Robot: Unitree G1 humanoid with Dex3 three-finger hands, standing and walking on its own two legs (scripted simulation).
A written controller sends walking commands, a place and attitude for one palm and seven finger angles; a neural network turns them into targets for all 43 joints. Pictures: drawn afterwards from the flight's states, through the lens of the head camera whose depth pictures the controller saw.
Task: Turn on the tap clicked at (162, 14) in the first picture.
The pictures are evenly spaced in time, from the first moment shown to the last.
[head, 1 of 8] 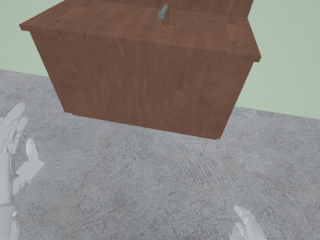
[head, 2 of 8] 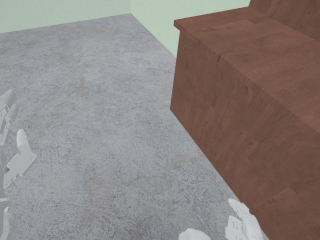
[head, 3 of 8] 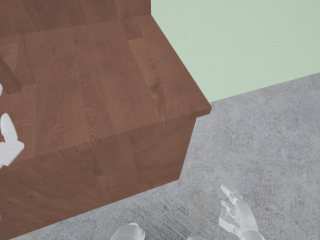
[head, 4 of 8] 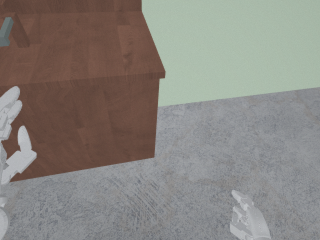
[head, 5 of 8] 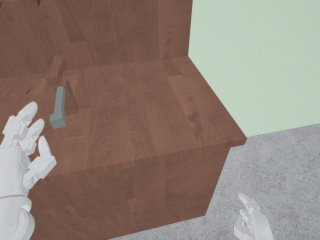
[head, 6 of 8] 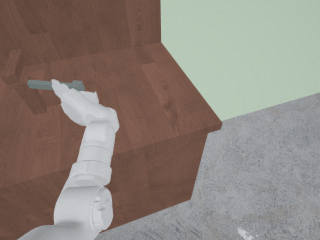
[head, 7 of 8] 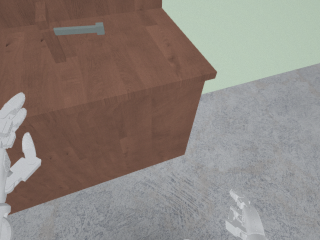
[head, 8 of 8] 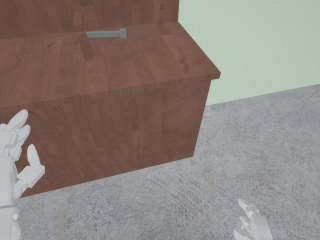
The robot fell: no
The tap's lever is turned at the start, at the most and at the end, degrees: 0 81 80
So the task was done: yes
